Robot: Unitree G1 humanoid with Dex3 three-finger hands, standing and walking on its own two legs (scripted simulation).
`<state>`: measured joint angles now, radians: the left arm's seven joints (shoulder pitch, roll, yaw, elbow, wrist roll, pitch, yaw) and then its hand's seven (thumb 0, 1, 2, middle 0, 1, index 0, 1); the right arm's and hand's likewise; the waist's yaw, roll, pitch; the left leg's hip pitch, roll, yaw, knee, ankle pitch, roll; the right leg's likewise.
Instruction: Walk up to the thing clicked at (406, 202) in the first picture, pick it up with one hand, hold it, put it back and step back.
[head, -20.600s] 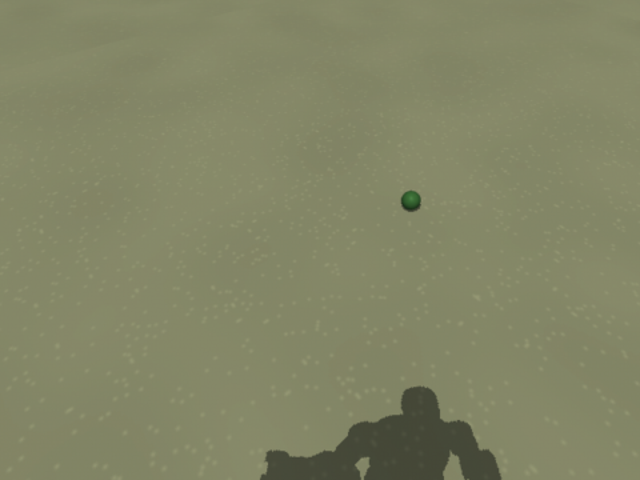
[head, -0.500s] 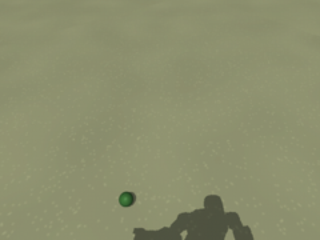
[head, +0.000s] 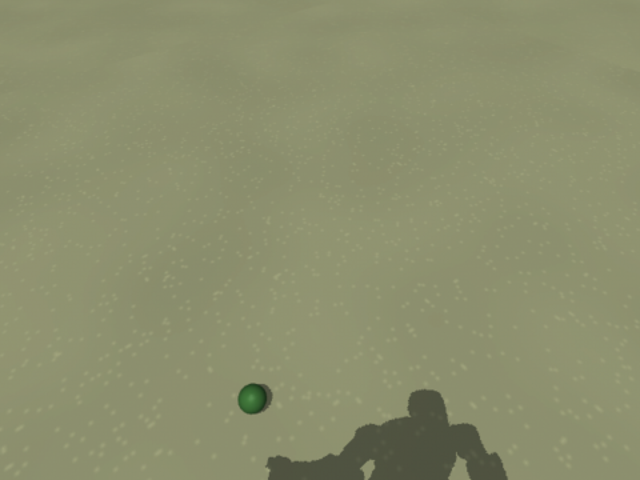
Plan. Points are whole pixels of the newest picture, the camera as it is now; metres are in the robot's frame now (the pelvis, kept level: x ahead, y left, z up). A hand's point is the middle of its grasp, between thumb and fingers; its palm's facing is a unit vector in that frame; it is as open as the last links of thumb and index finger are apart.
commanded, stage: stand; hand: left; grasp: from above
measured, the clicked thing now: (252, 398) +0.50 +0.25 -0.74
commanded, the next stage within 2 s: rise first in 0.14 s
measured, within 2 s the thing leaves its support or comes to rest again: neither
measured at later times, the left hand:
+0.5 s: hand out of the picture +0.16 +0.25 -0.17, palm faces -0.01 -0.94 -0.35, open 9.4 cm
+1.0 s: hand out of the picture +0.14 +0.26 -0.21, palm faces -0.12 -0.90 -0.42, open 14.1 cm
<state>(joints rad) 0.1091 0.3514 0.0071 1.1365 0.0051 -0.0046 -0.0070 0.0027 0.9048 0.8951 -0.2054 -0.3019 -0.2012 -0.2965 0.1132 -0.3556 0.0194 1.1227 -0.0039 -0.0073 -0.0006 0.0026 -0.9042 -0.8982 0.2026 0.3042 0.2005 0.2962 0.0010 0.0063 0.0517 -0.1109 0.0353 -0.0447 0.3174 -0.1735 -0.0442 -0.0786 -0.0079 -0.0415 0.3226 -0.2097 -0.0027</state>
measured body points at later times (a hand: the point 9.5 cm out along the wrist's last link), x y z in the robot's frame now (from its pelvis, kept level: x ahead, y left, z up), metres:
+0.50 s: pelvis -0.01 +0.00 -0.02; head +0.04 +0.01 +0.43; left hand +0.16 +0.30 -0.14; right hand +0.08 -0.26 -0.14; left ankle +0.00 +0.15 -0.75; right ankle -0.02 -0.11 -0.75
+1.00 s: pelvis -0.01 +0.02 -0.08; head +0.07 +0.04 +0.37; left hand +0.15 +0.31 -0.18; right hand +0.15 -0.24 -0.16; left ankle +0.00 +0.15 -0.75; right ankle -0.02 -0.11 -0.75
